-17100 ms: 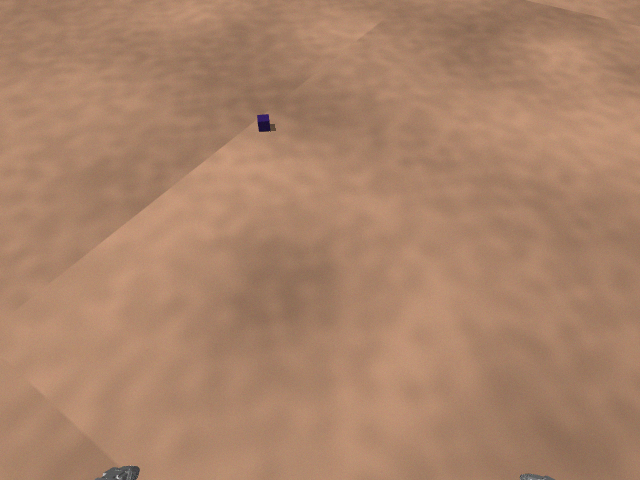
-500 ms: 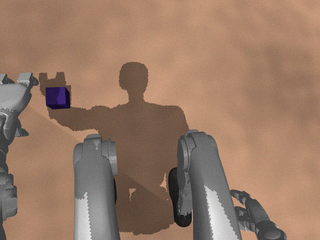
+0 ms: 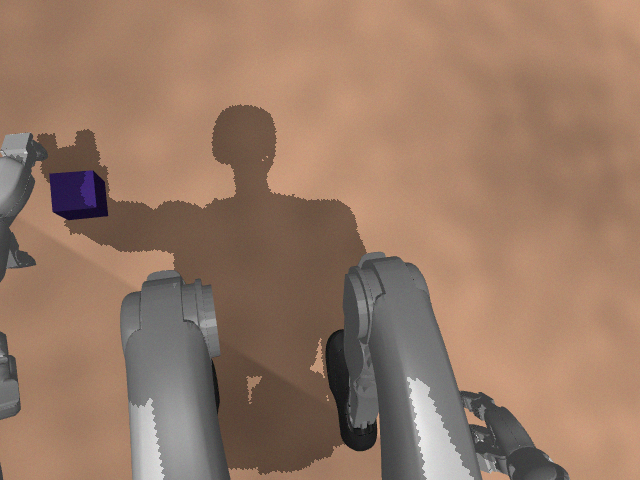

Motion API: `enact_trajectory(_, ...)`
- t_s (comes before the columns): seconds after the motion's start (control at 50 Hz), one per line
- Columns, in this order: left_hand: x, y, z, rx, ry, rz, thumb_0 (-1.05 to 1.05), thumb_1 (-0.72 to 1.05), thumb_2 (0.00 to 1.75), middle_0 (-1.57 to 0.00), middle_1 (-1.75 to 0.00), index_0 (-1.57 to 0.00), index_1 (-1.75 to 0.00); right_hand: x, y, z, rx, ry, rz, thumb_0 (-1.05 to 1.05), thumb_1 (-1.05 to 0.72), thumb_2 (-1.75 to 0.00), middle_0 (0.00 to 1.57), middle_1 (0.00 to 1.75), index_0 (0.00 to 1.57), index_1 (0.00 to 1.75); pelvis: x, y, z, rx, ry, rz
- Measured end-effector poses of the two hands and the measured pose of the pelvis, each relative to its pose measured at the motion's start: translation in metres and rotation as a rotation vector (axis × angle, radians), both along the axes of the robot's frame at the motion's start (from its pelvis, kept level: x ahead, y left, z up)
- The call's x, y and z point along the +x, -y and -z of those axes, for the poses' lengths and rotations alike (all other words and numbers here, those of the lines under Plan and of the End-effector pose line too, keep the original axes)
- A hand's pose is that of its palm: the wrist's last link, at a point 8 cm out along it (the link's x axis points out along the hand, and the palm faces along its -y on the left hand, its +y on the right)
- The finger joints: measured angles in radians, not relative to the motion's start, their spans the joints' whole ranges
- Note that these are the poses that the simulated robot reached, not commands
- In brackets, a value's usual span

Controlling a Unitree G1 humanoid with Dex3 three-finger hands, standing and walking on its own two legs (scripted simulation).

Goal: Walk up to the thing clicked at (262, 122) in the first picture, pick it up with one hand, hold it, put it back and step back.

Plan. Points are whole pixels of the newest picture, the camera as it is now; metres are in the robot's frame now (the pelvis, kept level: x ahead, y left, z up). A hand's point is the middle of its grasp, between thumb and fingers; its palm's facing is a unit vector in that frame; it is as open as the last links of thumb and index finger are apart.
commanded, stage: approach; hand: left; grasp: from above
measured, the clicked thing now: (80, 196) +0.46 +0.32 -0.30
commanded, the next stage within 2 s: rest palm in 1.32 s
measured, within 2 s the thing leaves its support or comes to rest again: neither
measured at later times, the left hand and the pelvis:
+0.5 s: hand (71, 170) +0.47 +0.30 -0.19, palm faces -0.38 -0.07 -0.92, open 14.1 cm; pelvis +0.00 +0.00 -0.02, yaw -2 degrees
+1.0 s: hand (42, 229) +0.39 +0.33 -0.19, palm faces -0.50 -0.14 -0.86, open 13.9 cm; pelvis +0.00 +0.01 -0.01, yaw -2 degrees
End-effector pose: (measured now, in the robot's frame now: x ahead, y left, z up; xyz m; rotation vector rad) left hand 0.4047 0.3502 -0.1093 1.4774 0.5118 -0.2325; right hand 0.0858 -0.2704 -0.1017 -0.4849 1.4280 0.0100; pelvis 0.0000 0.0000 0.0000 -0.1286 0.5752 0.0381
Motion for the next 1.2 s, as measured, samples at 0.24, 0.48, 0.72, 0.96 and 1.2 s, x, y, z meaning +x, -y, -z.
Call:
enact_trajectory(0.24, 0.005, 0.006, 0.012, -0.005, -0.014, 0.023, 0.0, -0.51, 0.99, -0.08, -0.98, -0.08, -0.97, 0.001, -0.002, 0.002, -0.006, 0.005, -0.019, 0.0, -0.9, -0.89, 0.21, 0.3, 0.2, 0.29, 0.0, -0.001, 0.006, -0.003, 0.009, 0.003)
enact_trajectory(0.48, 0.061, 0.048, 0.029, -0.016, 0.082, 0.082, 0.0, -0.51, 0.98, -0.08, -1.0, -0.09, -0.98, -0.023, 0.001, -0.002, -0.048, -0.009, -0.006, 0.0, -0.91, -0.89, 0.21, 0.3, 0.2, 0.3, 0.0, -0.002, 0.018, -0.017, 0.01, 0.015)
enact_trajectory(0.72, 0.079, 0.025, 0.003, 0.094, -0.012, -0.054, 0.01, -0.52, 0.99, -0.08, -0.99, -0.08, -0.98, -0.051, -0.007, 0.002, 0.014, -0.088, 0.088, 0.0, -0.91, -0.89, 0.21, 0.3, 0.2, 0.29, 0.005, -0.002, 0.008, -0.009, -0.022, 0.02)
enact_trajectory(0.96, 0.002, 0.012, 0.031, -0.114, -0.113, 0.101, 0.0, -0.47, 0.93, -0.09, -1.01, -0.12, -0.98, -0.02, 0.001, -0.01, -0.037, -0.098, -0.044, 0.0, -0.9, -0.89, 0.21, 0.3, 0.2, 0.3, 0.0, -0.005, 0.003, -0.04, 0.027, 0.01)
enact_trajectory(1.2, 0.001, 0.005, 0.011, 0.019, 0.123, 0.09, 0.0, -0.44, 0.92, -0.14, -0.93, -0.15, -0.92, 0.058, -0.003, -0.008, -0.08, 0.162, -0.129, 0.0, -0.9, -0.89, 0.2, 0.3, 0.2, 0.29, -0.009, -0.007, 0.017, -0.021, 0.042, -0.004)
